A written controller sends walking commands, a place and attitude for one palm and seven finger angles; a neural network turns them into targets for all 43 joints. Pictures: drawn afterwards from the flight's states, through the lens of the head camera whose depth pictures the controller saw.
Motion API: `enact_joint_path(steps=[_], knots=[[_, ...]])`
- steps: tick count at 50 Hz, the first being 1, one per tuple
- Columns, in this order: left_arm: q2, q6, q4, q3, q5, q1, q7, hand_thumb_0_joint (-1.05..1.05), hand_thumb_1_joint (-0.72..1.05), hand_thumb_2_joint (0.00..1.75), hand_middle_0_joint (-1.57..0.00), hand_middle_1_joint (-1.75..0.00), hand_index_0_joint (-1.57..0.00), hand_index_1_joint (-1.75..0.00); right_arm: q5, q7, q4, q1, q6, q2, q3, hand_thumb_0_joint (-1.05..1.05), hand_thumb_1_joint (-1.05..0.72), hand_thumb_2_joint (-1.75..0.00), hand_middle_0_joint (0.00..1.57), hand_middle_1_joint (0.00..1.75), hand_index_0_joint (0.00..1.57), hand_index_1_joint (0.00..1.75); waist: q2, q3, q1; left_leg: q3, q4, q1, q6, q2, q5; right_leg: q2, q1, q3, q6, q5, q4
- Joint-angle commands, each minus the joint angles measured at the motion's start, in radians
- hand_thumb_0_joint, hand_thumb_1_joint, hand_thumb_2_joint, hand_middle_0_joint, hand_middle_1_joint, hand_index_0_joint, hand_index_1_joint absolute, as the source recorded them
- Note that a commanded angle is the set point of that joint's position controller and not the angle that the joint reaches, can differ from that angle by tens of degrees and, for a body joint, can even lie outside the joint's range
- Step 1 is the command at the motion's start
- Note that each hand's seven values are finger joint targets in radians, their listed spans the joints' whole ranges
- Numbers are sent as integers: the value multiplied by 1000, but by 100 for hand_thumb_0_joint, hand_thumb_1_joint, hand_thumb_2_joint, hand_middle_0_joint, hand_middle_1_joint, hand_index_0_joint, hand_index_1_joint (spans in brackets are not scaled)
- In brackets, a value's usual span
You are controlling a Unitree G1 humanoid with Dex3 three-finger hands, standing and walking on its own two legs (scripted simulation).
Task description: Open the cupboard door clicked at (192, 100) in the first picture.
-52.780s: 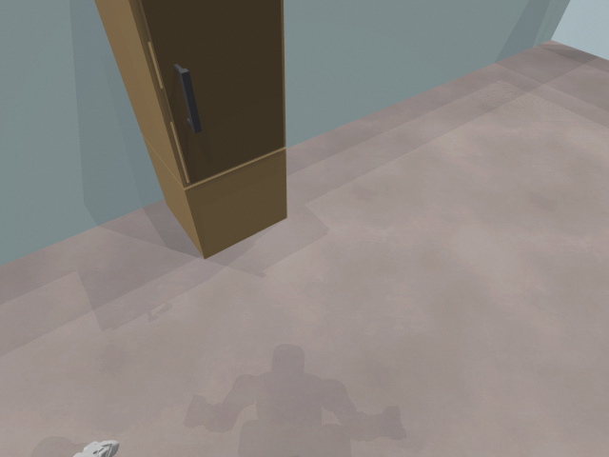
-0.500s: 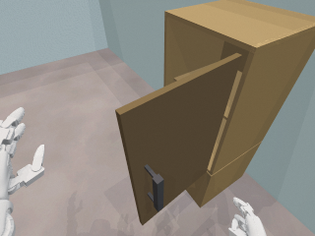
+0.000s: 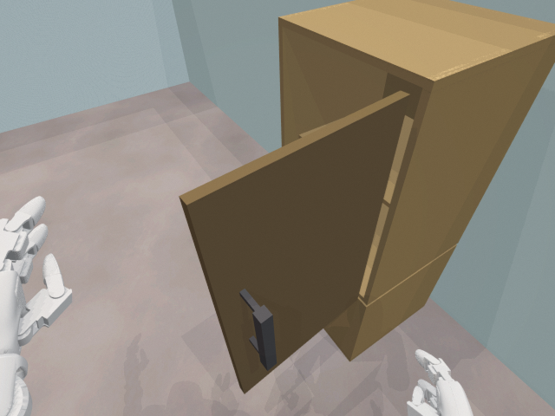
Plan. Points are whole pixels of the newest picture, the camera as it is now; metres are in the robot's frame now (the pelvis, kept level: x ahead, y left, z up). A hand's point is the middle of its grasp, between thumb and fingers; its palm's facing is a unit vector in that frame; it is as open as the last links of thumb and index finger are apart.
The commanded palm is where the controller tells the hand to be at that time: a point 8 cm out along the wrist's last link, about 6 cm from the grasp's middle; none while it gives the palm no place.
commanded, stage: step back with the hand held close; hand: left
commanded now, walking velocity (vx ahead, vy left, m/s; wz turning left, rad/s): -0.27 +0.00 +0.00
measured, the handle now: (258, 331) +0.27 +0.08 -0.05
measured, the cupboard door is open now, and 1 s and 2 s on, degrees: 95 95 95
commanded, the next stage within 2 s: stop stepping back and stand still in 1.22 s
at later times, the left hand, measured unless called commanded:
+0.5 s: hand (35, 320) +0.16 +0.28 +0.15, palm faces +0.38 -0.78 -0.50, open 7.4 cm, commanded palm +0.09 +0.32 +0.17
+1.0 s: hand out of the picture +0.07 +0.30 +0.16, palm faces +0.43 -0.78 -0.46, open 7.4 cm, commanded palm +0.00 +0.34 +0.17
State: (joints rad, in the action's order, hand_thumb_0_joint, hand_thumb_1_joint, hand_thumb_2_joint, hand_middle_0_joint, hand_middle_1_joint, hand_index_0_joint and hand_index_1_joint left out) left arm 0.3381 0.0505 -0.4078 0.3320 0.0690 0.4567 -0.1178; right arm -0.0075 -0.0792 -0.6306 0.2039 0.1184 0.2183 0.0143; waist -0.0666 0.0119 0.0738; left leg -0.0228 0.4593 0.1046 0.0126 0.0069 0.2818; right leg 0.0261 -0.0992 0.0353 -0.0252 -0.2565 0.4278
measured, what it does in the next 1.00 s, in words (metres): shifts its weight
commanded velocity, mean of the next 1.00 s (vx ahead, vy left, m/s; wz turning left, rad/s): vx -0.30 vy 0.00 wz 0.01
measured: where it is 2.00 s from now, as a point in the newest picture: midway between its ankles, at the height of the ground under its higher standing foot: outside the picture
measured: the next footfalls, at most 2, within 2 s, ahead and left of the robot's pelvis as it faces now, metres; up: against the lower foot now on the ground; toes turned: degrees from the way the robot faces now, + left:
right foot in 1.32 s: -0.34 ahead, -0.08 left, +0.00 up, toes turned -7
left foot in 1.72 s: -0.14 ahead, +0.13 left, +0.00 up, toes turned -3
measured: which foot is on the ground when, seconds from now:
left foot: down 0.00-1.00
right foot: down 0.00-0.98, up 1.00-1.00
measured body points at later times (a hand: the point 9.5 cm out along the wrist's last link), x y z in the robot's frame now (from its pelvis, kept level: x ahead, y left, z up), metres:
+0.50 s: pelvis -0.05 +0.02 -0.01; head -0.04 +0.03 +0.44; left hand +0.13 +0.32 +0.18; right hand +0.11 -0.23 -0.08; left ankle -0.02 +0.11 -0.74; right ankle -0.01 -0.10 -0.74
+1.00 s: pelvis -0.13 +0.03 -0.02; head -0.11 +0.06 +0.43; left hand +0.04 +0.34 +0.18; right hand +0.04 -0.21 -0.09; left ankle -0.02 +0.11 -0.74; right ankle -0.05 -0.11 -0.74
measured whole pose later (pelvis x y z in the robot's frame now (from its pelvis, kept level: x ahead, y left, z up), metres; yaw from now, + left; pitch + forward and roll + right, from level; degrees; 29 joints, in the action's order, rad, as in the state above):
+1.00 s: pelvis -0.13 +0.03 -0.02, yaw +2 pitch -1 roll -3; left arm 0.43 0.21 -0.57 0.44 0.02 0.52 -0.16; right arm 0.00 -0.07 -0.59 0.18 0.05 0.21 -0.01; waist 0.01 0.06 -0.02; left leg -0.02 0.64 0.47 0.05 -0.01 0.19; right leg 0.04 -0.41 -0.03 0.03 -0.24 0.63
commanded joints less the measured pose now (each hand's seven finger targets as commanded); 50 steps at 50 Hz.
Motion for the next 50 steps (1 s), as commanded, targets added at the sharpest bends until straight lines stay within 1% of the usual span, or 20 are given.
enact_joint_path(steps=[1, 2, 4, 6, 9, 16, 20, 25, 31, 32, 34, 37, 40, 41, 43, 45, 47, 48, 49, 50], knots=[[331, 143, -207, 257, -18, -251, -24, 0, 90, 90, -20, -30, -20, -30, 0, -11, 177, -119, 24, 116, -32, 0, -90, -90, 20, 30, 20, 30, 53, 4, -56, 34, -21, 63, 25, 15, -119, -107, -92, -161, 1, 288, -150], [237, 141, -125, 187, -16, -116, -13, 0, 90, 90, -20, -30, -20, -30, 3, -11, 170, -125, 12, 120, -39, 0, -90, -90, 20, 30, 20, 30, 79, -18, -63, 31, -10, 44, 23, 20, -146, -113, -96, -159, 1, 319, -141], [190, 141, -136, 138, -18, -31, -5, 0, 90, 90, -20, -30, -20, -30, 5, -3, 186, -124, -12, 129, -46, 0, -90, -90, 20, 30, 20, 30, 41, -76, -64, 18, -23, 32, 19, 31, -216, -111, -66, -131, 10, 383, -102], [196, 145, -170, 140, -21, -1, -8, 0, 90, 90, -20, -30, -20, -30, 7, -4, 196, -130, -29, 135, -53, 0, -90, -90, 20, 30, 20, 30, 16, -108, -61, 22, -44, 41, 16, 46, -286, -103, -35, -101, 17, 412, -65], [236, 143, -212, 183, -22, 49, -21, 0, 90, 90, -20, -30, -20, -30, 2, -7, 221, -129, -57, 129, -62, 0, -90, -90, 20, 30, 20, 30, 69, -165, -61, 18, -33, 44, 14, 60, -376, -93, -8, -100, 22, 504, -20], [291, 150, -272, 240, -22, 88, -49, 0, 90, 90, -20, -30, -20, -30, -6, -20, 246, -132, -84, 122, -71, 0, -90, -90, 20, 30, 20, 30, 33, -177, -62, 36, -31, 148, 17, 65, -315, -94, 16, -108, 21, 482, 24], [271, 160, -289, 224, -29, 97, -56, 0, 90, 90, -20, -30, -20, -30, -5, -20, 253, -118, -74, 127, -69, 0, -90, -90, 20, 30, 20, 30, -3, -136, -65, 58, -74, 247, 30, 78, -154, -67, 6, -108, 30, 323, 39], [253, 182, -288, 223, -50, 76, -62, 0, 90, 90, -20, -30, -20, -30, -4, -17, 256, -95, -48, 143, -72, 0, -90, -90, 20, 30, 20, 30, -13, -58, -74, 109, -134, 469, 62, 97, 215, -49, 41, -118, 32, 115, 64], [242, 209, -319, 240, -77, 17, -62, 0, 90, 90, -20, -30, -20, -30, 10, -22, 249, -84, -4, 146, -74, 0, -90, -90, 20, 30, 20, 30, -119, -58, -67, 210, -239, 712, 111, 194, 413, 15, 200, -55, 53, 142, 315], [238, 210, -313, 242, -79, 8, -61, 0, 90, 90, -20, -30, -20, -30, 10, -21, 247, -80, 4, 142, -74, 0, -90, -90, 20, 30, 20, 30, -91, -53, -67, 220, -237, 718, 116, 205, 416, 23, 198, -56, 55, 134, 337], [228, 217, -321, 236, -78, -3, -54, 0, 90, 90, -20, -30, -20, -30, 8, -14, 239, -77, 19, 141, -77, 0, -90, -90, 20, 30, 20, 30, -90, -51, -71, 210, -200, 689, 114, 200, 401, 26, 157, -73, 50, 127, 332], [220, 223, -312, 230, -65, 1, -51, 0, 90, 90, -20, -30, -20, -30, 10, -8, 218, -67, 32, 129, -71, 0, -90, -90, 20, 30, 20, 30, -15, -65, -81, 166, -113, 605, 91, 147, 317, -6, 84, -130, 31, 176, 242], [239, 222, -329, 220, -57, -20, -54, 0, 90, 90, -20, -30, -20, -30, 9, 3, 203, -64, 28, 123, -77, 0, -90, -90, 20, 30, 20, 30, 119, -67, -89, 72, 106, 440, 31, 30, 273, -122, -156, -314, -26, -6, 0], [261, 221, -337, 232, -52, -13, -59, 0, 90, 90, -20, -30, -20, -30, 14, 5, 191, -65, 22, 120, -77, 0, -90, -90, 20, 30, 20, 30, 128, -63, -91, 49, 187, 356, 9, 4, 212, -178, -258, -369, -60, -48, -73], [266, 216, -324, 218, -46, 2, -68, 0, 90, 90, -20, -30, -20, -30, 14, 12, 172, -65, 2, 93, -68, 0, -90, -90, 20, 30, 20, 30, 204, -83, -96, 29, 295, 240, -17, -27, 102, -246, -351, -361, -92, -20, -127], [294, 214, -321, 247, -44, 23, -73, 0, 90, 90, -20, -30, -20, -30, 7, 12, 169, -72, -16, 86, -66, 0, -90, -90, 20, 30, 20, 30, 207, -97, -98, 23, 255, 181, -16, -25, 75, -230, -380, -282, -73, 13, -106], [300, 221, -344, 265, -41, 55, -74, 0, 90, 90, -20, -30, -20, -30, 4, 4, 182, -89, -26, 103, -66, 0, -90, -90, 20, 30, 20, 30, 43, -77, -94, 104, 42, 222, 9, 35, 114, -120, -365, -176, -16, -56, -3], [300, 232, -385, 274, -43, 47, -70, 0, 90, 90, -20, -30, -20, -30, 3, 0, 206, -105, -20, 125, -68, 0, -90, -90, 20, 30, 20, 30, -111, -68, -87, 211, -127, 373, 45, 126, 248, -26, -255, -106, 26, -118, 153], [295, 244, -396, 303, -54, 51, -67, 0, 90, 90, -20, -30, -20, -30, 10, -4, 217, -127, -2, 149, -75, 0, -90, -90, 20, 30, 20, 30, -313, -91, -73, 407, -350, 618, 116, 291, 515, 87, -17, -30, 57, -108, 458], [305, 244, -401, 320, -59, 34, -67, 0, 90, 90, -20, -30, -20, -30, 25, -8, 212, -114, 17, 122, -82, 0, -90, -90, 20, 30, 20, 30, -294, -114, -77, 472, -437, 698, 158, 368, 531, 113, 43, -55, 53, -163, 736]])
